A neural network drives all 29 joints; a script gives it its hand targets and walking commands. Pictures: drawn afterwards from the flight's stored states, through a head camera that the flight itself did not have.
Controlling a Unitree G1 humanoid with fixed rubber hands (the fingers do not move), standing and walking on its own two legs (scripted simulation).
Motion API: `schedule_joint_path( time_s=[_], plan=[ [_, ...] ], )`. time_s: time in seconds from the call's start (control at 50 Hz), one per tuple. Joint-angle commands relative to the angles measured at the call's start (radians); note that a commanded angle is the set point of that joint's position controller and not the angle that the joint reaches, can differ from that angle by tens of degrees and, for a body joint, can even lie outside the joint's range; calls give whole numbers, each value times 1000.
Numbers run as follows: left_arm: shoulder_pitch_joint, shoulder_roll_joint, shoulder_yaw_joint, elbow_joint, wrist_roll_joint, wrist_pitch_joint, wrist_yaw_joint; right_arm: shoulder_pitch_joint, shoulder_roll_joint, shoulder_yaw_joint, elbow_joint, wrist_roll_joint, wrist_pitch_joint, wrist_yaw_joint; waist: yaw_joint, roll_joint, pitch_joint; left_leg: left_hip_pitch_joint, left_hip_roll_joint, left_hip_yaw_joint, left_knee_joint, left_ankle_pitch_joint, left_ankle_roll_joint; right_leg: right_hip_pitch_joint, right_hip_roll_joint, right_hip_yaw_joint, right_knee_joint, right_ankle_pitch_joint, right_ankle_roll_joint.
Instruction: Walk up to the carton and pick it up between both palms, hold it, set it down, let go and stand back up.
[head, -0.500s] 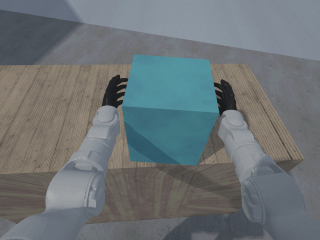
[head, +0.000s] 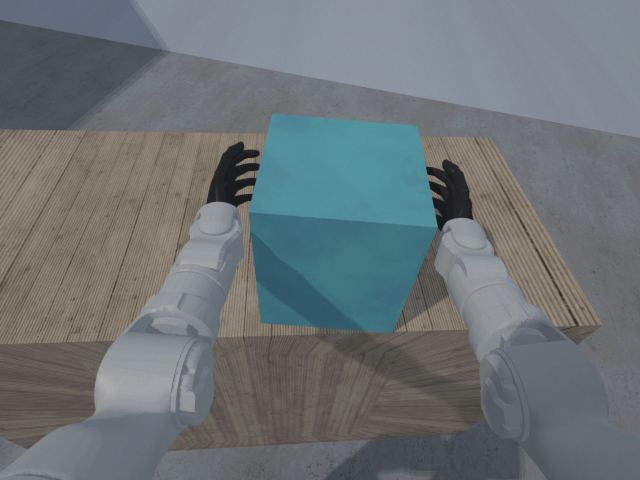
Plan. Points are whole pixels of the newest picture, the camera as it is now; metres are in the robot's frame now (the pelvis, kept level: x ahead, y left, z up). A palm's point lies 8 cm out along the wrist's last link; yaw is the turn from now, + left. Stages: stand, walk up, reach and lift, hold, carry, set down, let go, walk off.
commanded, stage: reach and lift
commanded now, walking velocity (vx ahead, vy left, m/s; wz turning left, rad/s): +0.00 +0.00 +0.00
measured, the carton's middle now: (335, 229) +0.46 +0.03 +0.04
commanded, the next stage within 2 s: none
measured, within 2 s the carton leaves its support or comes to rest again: leaves its support in 1.30 s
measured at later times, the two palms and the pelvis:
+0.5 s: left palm (225, 205) +0.42 +0.18 +0.11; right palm (453, 226) +0.42 -0.12 +0.11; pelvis +0.01 +0.00 +0.01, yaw +0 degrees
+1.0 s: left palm (221, 212) +0.40 +0.18 +0.12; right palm (453, 241) +0.40 -0.12 +0.11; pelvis +0.01 +0.01 +0.01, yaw +1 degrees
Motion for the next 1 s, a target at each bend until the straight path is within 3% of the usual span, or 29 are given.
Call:
schedule_joint_path(
  time_s=[0.0,0.06,0.16,0.24,0.28,0.34,0.36,0.4,0.44,0.48,0.56,0.66,0.72,0.76,0.88,0.92,0.98],
  plan=[
    [-372,-36,-43,-86,-6,-23,-7,-402,-42,-1,-93,-14,-12,20,-16,54,-363,331,-49,67,28,307,-43,-28,38,-83,-59,108,-4],
    [-386,-36,-34,-135,2,-37,-5,-420,-53,-9,-140,-15,-34,12,-13,86,-438,340,-51,67,55,374,-56,-11,39,-77,-42,170,-2],
    [-370,-58,6,-119,23,-56,-38,-402,21,9,-124,-34,-23,20,-12,-6,-377,297,-55,66,21,328,-24,55,27,-78,-44,197,19],
    [-384,-67,35,-137,71,-79,-33,-418,61,-22,-171,-78,-42,22,-3,14,-396,276,-63,82,14,308,-16,87,19,-70,-36,197,22],
    [-385,-129,64,-132,104,-74,-61,-412,122,-60,-184,-137,-40,42,-10,9,-369,299,-59,81,9,315,-14,85,18,-75,-50,191,20],
    [-377,-206,132,-178,225,-61,-106,-385,224,-140,-197,-250,-54,84,-1,45,-380,351,-59,103,-17,347,-21,127,23,-90,-69,214,19],
    [-373,-313,130,-189,267,-55,-133,-403,329,-147,-227,-300,-69,110,5,67,-383,363,-61,105,-15,389,-26,148,24,-94,-70,250,16],
    [-366,-598,67,-190,320,-35,-213,-424,602,-123,-261,-395,-90,182,-14,83,-370,401,-66,111,-31,403,-39,213,23,-107,-88,305,14],
    [-303,-675,44,-203,345,-7,-250,-399,653,-125,-295,-446,-94,224,-27,93,-384,431,-63,116,-39,447,-52,263,27,-120,-81,356,11],
    [-262,-671,56,-232,366,32,-264,-364,645,-117,-306,-453,-85,242,-24,89,-328,423,-64,120,-59,432,-57,309,28,-123,-91,346,9],
    [-192,-637,80,-265,382,108,-287,-360,626,-90,-354,-442,-73,251,0,48,-185,346,-74,134,-99,356,-31,354,24,-122,-85,309,26],
    [-176,-659,48,-331,376,164,-307,-367,616,-84,-415,-456,-80,247,-22,43,-145,366,-72,148,-107,338,-28,337,28,-136,-93,255,37],
    [-205,-656,22,-389,363,165,-311,-359,629,-78,-442,-469,-90,244,-25,41,-198,404,-74,148,-100,343,-24,307,28,-151,-89,256,42],
    [-202,-649,29,-390,376,169,-309,-324,627,-83,-403,-482,-82,247,-28,37,-169,386,-75,161,-114,312,-24,320,30,-153,-93,230,40],
    [-206,-643,42,-397,388,178,-311,-333,638,-102,-448,-506,-91,250,-22,34,-211,383,-79,164,-128,271,-11,336,20,-160,-83,249,56],
    [-205,-643,37,-409,380,173,-305,-338,637,-84,-445,-499,-104,251,-10,39,-229,384,-81,163,-113,318,-8,334,23,-162,-77,276,52],
    [-166,-643,40,-404,393,190,-305,-293,634,-80,-422,-496,-93,244,-20,29,-171,431,-74,162,-109,371,-20,329,29,-171,-81,300,57]
  ],
)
